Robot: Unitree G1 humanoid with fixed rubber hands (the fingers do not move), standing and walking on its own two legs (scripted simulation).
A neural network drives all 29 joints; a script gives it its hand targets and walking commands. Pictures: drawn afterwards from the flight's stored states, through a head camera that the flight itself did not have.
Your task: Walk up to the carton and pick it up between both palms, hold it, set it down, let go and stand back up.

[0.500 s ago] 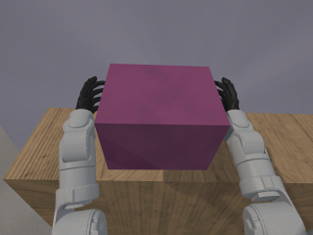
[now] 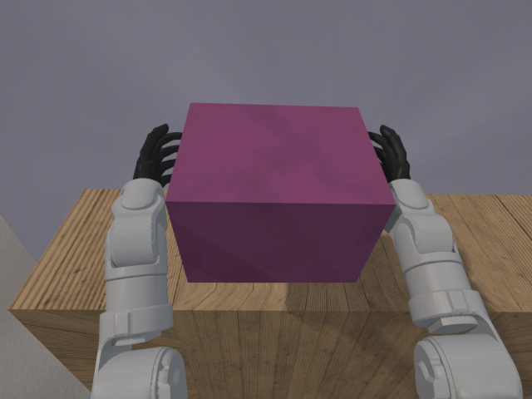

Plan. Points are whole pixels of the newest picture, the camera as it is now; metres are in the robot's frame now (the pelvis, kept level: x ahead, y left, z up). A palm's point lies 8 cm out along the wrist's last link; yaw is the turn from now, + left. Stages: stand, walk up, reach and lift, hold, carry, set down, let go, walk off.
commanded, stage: hold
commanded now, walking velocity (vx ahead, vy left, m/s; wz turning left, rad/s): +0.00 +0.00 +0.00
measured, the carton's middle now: (274, 193) +0.36 +0.00 +0.16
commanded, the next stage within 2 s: none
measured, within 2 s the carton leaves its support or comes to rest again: neither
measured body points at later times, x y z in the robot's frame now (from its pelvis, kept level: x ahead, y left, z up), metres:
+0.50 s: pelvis +0.00 +0.00 +0.00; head -0.04 +0.02 +0.45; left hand +0.36 +0.18 +0.19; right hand +0.37 -0.17 +0.19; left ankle +0.02 +0.13 -0.75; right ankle +0.00 -0.11 -0.75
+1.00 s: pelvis +0.00 +0.00 +0.00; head -0.04 +0.02 +0.45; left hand +0.36 +0.18 +0.19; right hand +0.37 -0.17 +0.18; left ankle +0.02 +0.13 -0.75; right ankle +0.00 -0.11 -0.75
